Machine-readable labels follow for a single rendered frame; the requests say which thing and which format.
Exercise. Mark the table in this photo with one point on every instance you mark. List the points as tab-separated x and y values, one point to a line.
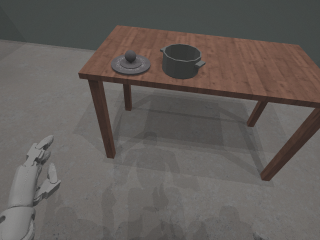
248	69

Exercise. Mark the robot left forearm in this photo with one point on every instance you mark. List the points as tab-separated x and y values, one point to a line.
17	223

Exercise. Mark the knob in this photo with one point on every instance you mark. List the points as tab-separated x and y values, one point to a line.
130	56

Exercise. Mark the pot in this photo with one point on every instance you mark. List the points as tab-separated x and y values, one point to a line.
181	61

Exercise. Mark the lid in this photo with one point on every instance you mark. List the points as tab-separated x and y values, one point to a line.
120	65

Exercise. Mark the left robot hand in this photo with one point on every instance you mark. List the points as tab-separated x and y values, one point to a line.
23	189

